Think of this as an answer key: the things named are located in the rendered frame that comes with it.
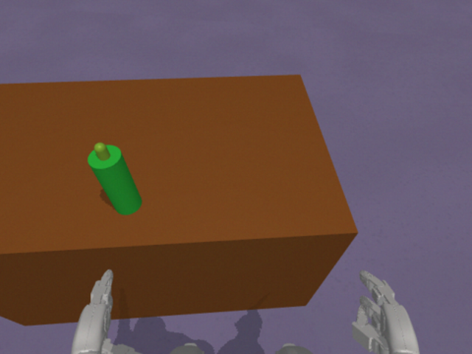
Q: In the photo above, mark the left robot hand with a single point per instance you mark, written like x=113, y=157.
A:
x=91, y=334

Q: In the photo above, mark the bottle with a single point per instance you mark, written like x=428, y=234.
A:
x=112, y=172

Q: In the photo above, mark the right robot hand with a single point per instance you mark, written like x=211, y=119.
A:
x=391, y=330

